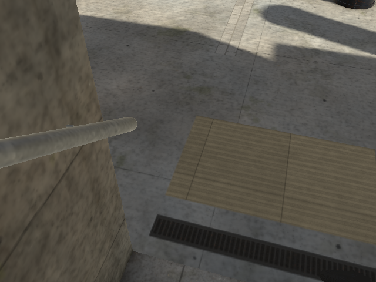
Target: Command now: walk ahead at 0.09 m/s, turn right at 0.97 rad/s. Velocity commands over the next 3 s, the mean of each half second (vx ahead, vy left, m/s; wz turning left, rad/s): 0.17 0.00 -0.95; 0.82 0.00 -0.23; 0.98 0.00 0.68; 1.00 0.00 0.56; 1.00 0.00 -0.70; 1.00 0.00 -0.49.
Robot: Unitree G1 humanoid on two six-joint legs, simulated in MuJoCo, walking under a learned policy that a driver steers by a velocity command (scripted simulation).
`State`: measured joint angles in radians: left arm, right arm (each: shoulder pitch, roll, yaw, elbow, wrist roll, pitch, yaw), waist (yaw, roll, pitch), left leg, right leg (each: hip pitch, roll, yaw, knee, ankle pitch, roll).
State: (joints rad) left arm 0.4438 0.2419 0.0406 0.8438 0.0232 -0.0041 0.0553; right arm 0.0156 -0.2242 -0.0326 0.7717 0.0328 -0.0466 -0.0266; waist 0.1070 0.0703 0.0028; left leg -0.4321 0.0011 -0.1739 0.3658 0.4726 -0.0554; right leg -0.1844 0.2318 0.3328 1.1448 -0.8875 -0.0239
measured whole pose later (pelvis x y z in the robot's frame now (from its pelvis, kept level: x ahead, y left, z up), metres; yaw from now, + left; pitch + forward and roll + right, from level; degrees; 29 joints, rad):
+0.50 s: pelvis +0.04 +0.11 -0.08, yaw -31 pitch -5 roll +0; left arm 0.21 0.22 -0.01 0.57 0.05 0.17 -0.01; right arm 0.40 -0.27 -0.01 0.76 0.00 0.02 -0.09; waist -0.01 0.04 -0.04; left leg -0.22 0.05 0.34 0.39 -0.16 0.05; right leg -0.64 0.09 -0.10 1.94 -0.69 -0.13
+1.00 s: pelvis +0.15 +0.12 -0.05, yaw -34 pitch +0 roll -4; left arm 0.20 0.28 0.04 0.75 0.09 0.02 0.01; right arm 0.20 -0.31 -0.05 0.75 0.03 0.03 -0.01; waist -0.01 0.07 -0.03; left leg -0.18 0.04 -0.04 0.51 -0.02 0.09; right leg -0.43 0.04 -0.05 1.69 -0.68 -0.14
